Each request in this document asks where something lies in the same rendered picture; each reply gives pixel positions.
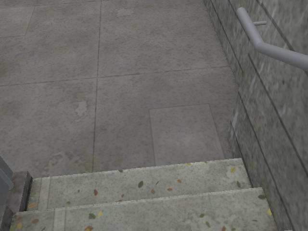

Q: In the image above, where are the stairs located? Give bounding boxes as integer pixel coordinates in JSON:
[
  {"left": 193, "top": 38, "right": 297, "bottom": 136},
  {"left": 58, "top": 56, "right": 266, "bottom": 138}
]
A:
[{"left": 10, "top": 158, "right": 293, "bottom": 231}]

